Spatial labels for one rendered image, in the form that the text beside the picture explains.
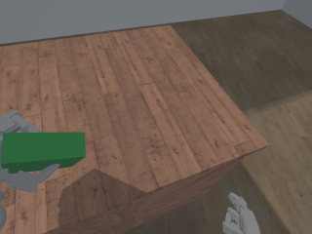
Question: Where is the sponge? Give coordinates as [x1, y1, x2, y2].
[1, 132, 86, 174]

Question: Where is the left robot hand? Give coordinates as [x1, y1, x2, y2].
[0, 110, 60, 193]

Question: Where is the table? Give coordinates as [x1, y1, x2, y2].
[0, 25, 269, 234]

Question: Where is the right robot hand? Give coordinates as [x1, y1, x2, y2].
[222, 190, 261, 234]

